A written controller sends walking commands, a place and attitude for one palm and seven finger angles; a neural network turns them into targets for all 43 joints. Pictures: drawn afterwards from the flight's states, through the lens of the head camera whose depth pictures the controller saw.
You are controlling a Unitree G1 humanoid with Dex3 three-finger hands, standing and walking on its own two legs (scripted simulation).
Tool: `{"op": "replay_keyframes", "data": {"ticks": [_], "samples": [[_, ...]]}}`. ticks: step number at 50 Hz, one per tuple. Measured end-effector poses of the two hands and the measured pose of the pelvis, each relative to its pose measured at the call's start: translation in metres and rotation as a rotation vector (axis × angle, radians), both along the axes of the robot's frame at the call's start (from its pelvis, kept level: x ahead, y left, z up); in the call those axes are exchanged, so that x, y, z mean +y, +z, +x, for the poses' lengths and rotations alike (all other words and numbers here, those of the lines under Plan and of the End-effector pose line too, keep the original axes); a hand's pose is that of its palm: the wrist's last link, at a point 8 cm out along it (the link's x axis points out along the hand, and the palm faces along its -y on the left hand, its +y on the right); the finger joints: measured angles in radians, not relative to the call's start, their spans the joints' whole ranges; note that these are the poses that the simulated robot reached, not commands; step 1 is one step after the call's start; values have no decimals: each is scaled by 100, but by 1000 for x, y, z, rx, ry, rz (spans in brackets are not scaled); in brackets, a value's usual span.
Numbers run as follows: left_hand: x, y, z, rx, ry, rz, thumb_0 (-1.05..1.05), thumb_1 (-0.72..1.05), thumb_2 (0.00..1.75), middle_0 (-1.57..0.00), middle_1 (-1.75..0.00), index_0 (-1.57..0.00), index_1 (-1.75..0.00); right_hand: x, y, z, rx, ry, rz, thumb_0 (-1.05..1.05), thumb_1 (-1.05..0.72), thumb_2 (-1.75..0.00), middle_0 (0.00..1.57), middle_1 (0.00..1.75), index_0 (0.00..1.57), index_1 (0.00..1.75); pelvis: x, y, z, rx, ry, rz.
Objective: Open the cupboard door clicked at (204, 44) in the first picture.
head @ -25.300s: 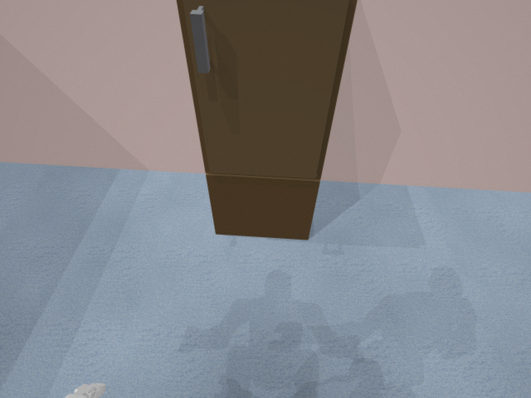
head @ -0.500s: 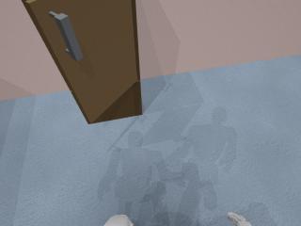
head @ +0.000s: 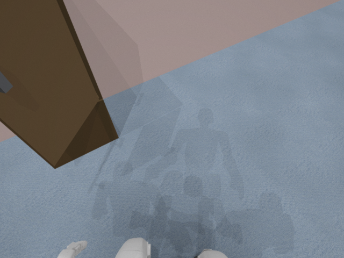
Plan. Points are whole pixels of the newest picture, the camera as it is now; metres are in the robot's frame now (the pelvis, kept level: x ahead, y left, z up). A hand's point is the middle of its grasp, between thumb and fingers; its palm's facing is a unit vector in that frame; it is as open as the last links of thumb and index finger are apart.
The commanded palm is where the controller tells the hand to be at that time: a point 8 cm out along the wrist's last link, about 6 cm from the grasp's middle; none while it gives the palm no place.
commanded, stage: walk to a spot facing it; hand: left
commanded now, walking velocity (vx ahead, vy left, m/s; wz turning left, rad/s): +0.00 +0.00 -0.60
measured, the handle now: out of the picture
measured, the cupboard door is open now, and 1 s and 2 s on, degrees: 42 42 42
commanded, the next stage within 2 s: turn to face it in 1.80 s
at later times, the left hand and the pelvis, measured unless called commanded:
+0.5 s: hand (123, 237) +0.18 +0.15 -0.15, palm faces -0.31 -0.92 -0.23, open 7.4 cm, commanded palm none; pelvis +0.01 -0.02 +0.00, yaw -19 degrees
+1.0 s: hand (147, 196) +0.29 +0.09 -0.17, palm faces -0.52 -0.84 -0.16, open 7.4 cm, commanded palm none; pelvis +0.16 -0.06 +0.01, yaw -35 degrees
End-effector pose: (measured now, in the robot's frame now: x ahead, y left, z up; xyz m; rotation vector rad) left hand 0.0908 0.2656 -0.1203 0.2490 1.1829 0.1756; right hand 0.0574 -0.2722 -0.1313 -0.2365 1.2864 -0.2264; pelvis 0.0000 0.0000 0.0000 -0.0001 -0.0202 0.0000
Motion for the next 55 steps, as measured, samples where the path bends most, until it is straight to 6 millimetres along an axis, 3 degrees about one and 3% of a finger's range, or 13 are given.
{"op": "replay_keyframes", "data": {"ticks": [6,10,17,21,26,31,36,40,43,46,50,55], "samples": [[-10,-7,8,51,-73,-49,0,90,90,-20,-30,-21,-30,8,17,-12,-53,-73,-12,1,-91,-90,19,30,20,30,10,7,1,17,-76,14],[-9,-20,23,54,-109,-90,0,90,90,-20,-30,-21,-30,22,15,-31,-62,-102,-36,1,-91,-90,19,30,20,30,21,-1,3,32,-121,-18],[-25,-5,58,20,-185,-107,0,91,90,-20,-30,-20,-30,40,21,-74,17,-172,11,1,-90,-90,20,30,20,30,13,13,6,27,-206,-27],[-47,1,78,11,-266,-89,0,91,90,-19,-30,-20,-30,36,12,-95,22,-251,50,1,-90,-90,20,30,20,30,0,11,8,31,-269,-21],[-75,1,95,-25,-342,-50,0,91,90,-20,-30,-20,-30,15,-9,-115,45,-352,87,1,-90,-90,20,30,20,30,-20,-1,13,15,-332,-4],[-86,8,85,43,-353,-35,0,91,90,-20,-30,-20,-30,-10,5,-91,-1,-393,74,1,-91,-90,20,30,20,30,-30,13,28,10,-386,10],[-89,4,80,157,-371,-48,0,90,90,-20,-30,-21,-30,-30,22,-43,-106,-412,39,1,-91,-90,19,30,20,30,-36,19,55,20,-446,19],[-86,-5,91,227,-366,-62,0,90,90,-20,-30,-21,-30,-38,29,3,-167,-407,6,1,-91,-90,19,30,20,30,-38,17,87,23,-488,12],[-83,-20,113,266,-374,-68,0,90,90,-20,-30,-21,-30,-42,26,35,-223,-406,-39,1,-91,-90,19,30,20,30,-37,4,117,34,-529,-10],[-91,-27,152,274,-433,-60,0,90,90,-20,-30,-21,-30,-37,25,44,-229,-436,-54,1,-91,-90,20,30,20,30,-42,1,136,24,-574,-4],[-126,-18,224,191,-517,-74,1,91,90,-20,-30,-20,-30,-17,25,28,-137,-516,-5,1,-91,-90,20,30,20,30,-57,12,160,29,-613,6],[-199,1,314,56,-645,-100,1,91,90,-19,-30,-20,-30,11,19,-9,25,-649,94,1,-91,-90,20,30,20,30,-83,19,189,37,-666,14]]}}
